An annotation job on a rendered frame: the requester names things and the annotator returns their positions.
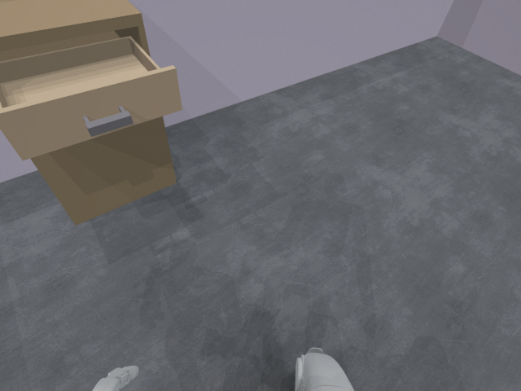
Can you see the cabinet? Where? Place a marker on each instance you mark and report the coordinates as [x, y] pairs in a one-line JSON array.
[[100, 174]]

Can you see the drawer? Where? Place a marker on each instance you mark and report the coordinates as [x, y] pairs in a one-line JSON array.
[[44, 97]]

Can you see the right robot thigh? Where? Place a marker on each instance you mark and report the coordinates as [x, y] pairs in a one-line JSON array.
[[320, 372]]

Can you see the robot left hand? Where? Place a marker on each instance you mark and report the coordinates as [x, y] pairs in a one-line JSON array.
[[117, 379]]

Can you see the handle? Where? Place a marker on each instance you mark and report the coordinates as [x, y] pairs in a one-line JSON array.
[[108, 123]]

